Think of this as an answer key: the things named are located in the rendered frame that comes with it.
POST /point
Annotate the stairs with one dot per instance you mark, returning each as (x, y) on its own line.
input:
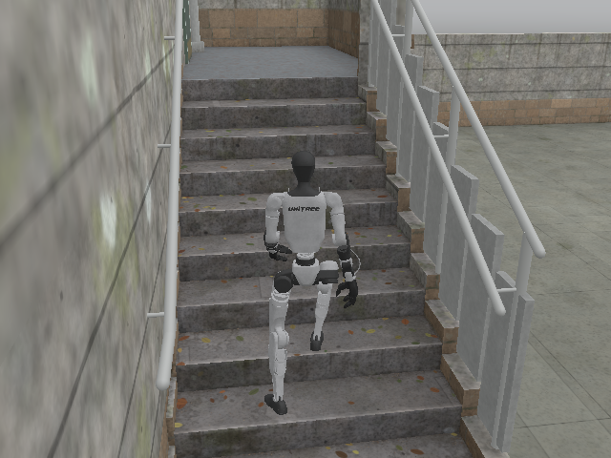
(375, 389)

